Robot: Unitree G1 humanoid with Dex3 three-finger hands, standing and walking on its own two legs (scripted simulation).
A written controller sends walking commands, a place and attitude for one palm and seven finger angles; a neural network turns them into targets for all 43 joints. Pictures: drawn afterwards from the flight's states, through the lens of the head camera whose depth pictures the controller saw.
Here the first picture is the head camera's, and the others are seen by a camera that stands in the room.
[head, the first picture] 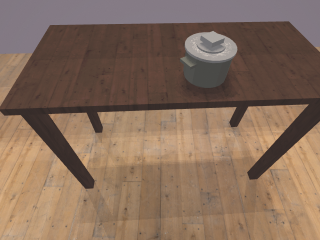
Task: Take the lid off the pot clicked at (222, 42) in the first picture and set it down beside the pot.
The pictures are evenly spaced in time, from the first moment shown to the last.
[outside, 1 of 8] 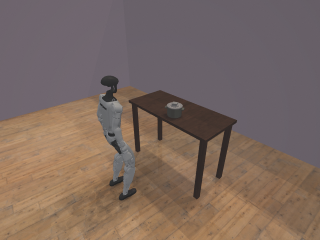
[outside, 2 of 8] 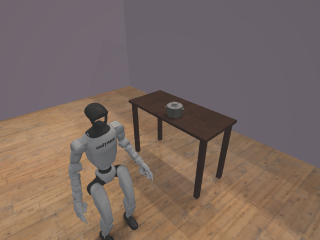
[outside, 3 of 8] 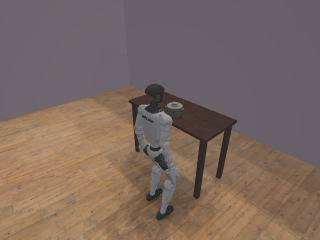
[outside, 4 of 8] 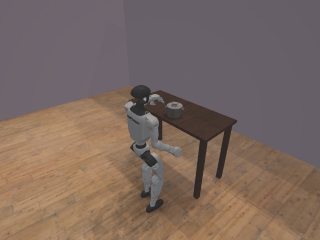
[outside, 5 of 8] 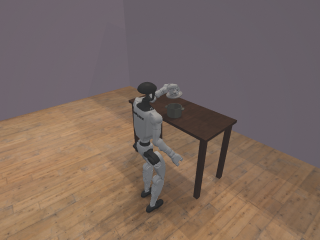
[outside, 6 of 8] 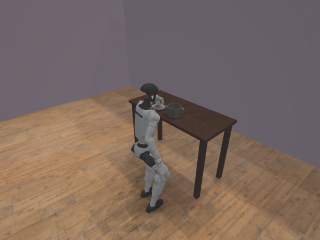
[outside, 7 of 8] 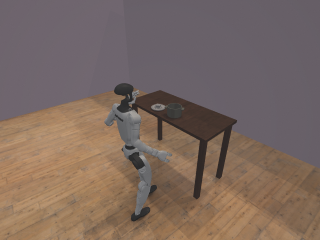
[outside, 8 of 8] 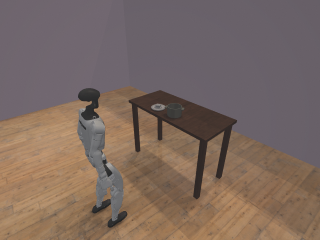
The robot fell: no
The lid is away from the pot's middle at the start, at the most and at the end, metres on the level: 0.00 0.24 0.24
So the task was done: yes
